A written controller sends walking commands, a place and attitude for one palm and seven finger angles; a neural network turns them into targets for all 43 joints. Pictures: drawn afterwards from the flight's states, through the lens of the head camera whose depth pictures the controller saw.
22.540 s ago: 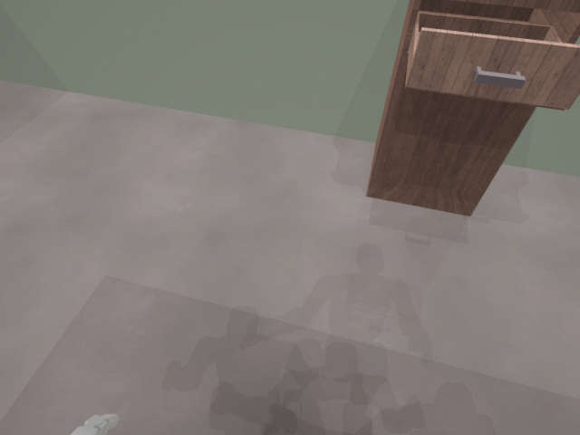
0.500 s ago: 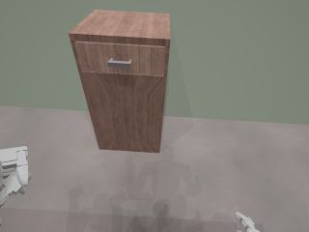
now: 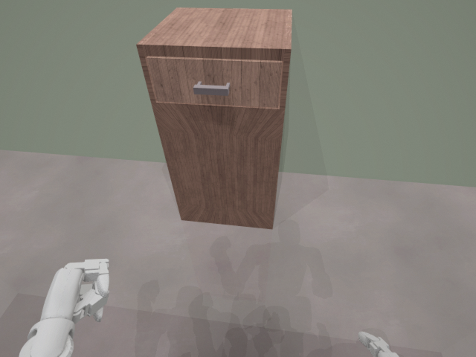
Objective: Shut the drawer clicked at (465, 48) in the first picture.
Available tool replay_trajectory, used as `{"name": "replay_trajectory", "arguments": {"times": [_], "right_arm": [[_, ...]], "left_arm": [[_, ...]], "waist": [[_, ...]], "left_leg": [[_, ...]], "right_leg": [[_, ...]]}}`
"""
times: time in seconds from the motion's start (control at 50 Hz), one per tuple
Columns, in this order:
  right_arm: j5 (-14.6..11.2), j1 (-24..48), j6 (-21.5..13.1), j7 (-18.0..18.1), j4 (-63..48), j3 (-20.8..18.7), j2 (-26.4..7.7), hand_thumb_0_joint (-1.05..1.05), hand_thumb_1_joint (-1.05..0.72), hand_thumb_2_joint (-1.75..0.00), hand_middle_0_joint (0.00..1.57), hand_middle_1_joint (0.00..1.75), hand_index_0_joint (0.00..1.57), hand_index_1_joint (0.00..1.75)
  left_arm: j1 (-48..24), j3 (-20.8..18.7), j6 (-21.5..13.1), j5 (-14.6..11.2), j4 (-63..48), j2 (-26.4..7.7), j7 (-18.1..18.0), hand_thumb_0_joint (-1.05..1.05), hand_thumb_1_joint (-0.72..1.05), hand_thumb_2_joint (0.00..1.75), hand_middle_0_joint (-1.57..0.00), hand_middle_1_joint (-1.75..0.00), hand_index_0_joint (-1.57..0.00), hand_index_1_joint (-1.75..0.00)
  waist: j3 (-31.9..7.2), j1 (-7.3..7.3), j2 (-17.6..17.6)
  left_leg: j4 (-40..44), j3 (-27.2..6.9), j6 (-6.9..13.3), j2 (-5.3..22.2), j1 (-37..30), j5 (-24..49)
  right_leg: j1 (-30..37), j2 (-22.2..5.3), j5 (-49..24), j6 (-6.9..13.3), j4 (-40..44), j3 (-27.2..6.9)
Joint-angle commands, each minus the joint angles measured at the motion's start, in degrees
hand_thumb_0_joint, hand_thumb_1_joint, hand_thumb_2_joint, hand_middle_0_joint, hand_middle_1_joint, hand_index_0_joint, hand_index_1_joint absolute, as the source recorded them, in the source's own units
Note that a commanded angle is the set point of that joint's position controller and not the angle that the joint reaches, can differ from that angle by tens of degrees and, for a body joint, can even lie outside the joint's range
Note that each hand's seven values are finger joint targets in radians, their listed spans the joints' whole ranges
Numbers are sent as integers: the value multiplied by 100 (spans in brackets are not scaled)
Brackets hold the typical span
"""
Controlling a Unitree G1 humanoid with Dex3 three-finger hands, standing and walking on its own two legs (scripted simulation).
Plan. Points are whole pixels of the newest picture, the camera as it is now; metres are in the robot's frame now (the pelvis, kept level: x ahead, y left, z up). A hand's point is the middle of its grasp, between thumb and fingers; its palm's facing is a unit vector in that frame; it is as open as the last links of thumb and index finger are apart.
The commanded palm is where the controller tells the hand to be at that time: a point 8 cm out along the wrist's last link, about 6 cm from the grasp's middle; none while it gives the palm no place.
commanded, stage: let the arm hang, fingers relaxed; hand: left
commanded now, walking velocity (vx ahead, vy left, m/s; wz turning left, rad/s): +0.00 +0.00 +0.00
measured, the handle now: (212, 87) +0.92 +0.14 +0.03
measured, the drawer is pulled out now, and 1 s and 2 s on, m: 0.00 0.00 0.00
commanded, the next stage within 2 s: look to check the result in 0.98 s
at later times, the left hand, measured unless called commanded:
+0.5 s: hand out of the picture -0.04 +0.20 -0.15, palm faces +0.00 -0.97 -0.25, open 5.7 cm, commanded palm none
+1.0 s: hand out of the picture +0.07 +0.17 -0.15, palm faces -0.01 -0.98 -0.22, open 7.4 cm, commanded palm none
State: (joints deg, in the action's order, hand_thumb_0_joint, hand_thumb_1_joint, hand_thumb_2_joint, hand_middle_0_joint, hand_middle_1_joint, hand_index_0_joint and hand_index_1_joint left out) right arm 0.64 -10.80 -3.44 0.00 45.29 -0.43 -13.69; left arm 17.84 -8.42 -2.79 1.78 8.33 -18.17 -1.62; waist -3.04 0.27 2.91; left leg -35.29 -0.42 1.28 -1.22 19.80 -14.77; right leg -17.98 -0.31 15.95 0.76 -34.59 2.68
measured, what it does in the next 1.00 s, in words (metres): stands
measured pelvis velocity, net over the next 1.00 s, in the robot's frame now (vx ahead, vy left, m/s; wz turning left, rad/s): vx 0.02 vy -0.01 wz -0.02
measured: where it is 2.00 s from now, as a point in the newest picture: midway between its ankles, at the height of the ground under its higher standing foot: outside the picture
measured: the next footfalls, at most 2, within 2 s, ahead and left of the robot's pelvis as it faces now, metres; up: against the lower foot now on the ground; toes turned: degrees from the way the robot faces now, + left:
none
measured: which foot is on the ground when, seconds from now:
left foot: down 0.00-1.00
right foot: down 0.00-1.00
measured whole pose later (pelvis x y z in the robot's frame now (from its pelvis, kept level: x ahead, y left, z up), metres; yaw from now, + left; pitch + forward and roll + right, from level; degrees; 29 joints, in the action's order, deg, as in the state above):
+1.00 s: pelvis +0.02 -0.01 +0.02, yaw -1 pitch -2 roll +0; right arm 0.9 -13.8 0.6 1.4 63.8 -0.9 -10.2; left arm 10.9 -0.6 -0.8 0.4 63.6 -10.1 -0.9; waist 2.6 -0.6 1.1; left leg -23.3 0.1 0.3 -0.2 11.3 -10.5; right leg -10.4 0.8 11.8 1.7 -23.7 1.9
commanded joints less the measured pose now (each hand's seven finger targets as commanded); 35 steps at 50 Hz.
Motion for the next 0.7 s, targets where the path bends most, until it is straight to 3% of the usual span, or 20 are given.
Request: {"name": "replay_trajectory", "arguments": {"times": [0.0,0.06,0.16,0.22,0.26,0.36,0.46,0.6,0.68], "right_arm": [[118,-165,193,-5,-209,-222,-729,0,-90,-90,20,30,20,30],[144,5,263,16,78,-121,-675,0,-90,-90,20,30,20,30],[103,-282,310,98,622,-88,-472,0,-90,-90,20,30,20,30],[66,-518,337,119,909,-92,-408,0,-90,-90,20,30,20,30],[43,-659,356,130,1069,-115,-435,0,-90,-90,20,30,20,30],[22,-926,369,152,1412,-115,-380,0,-90,-90,20,30,20,30],[34,-986,395,153,1604,-125,-325,0,-90,-90,20,30,20,30],[57,-937,370,158,1684,-138,-266,0,-90,-90,20,30,20,30],[55,-863,337,163,1695,-136,-243,0,-90,-90,20,30,20,30]], "left_arm": [[-180,376,324,27,1660,-262,109,0,90,90,-112,-130,-112,-130],[-284,506,358,-28,2787,-238,73,0,90,90,-100,-117,-100,-117],[4,561,263,-87,4125,-103,53,0,90,90,-80,-95,-80,-95],[-1,629,240,-107,4588,-141,74,0,90,90,-68,-82,-68,-82],[-19,661,225,-114,4819,-154,68,0,90,90,-60,-73,-60,-73],[50,700,226,-126,5263,-140,38,0,90,90,-40,-52,-40,-52],[110,702,252,-119,5480,-84,12,0,90,90,-20,-30,-20,-30],[37,663,239,-108,5514,-3,-3,0,90,90,-20,-30,-20,-30],[-48,652,209,-106,5485,30,-10,0,90,90,-20,-30,-20,-30]], "waist": [[312,-152,-1206],[538,5,51],[64,43,673],[127,-4,394],[298,-48,-51],[550,-72,-254],[809,-66,-295],[868,-49,-229],[743,-43,-252]], "left_leg": [[365,-575,155,434,-234,801],[1225,-902,206,664,147,585],[1459,-724,146,652,-278,167],[1488,-646,117,612,-420,27],[1445,-579,122,631,-562,96],[1519,-552,138,639,-652,100],[1616,-542,144,614,-587,-213],[1684,-548,140,600,-537,-188],[1643,-509,126,612,-619,214]], "right_leg": [[-306,-648,-186,346,860,-700],[227,-366,51,182,817,-611],[733,-404,-137,236,1192,-643],[675,-446,-89,269,1399,-685],[492,-488,4,289,1559,-695],[341,-497,185,298,1655,-675],[164,-484,550,299,1704,-684],[176,-463,475,284,1638,-690],[331,-486,113,268,1591,-673]]}}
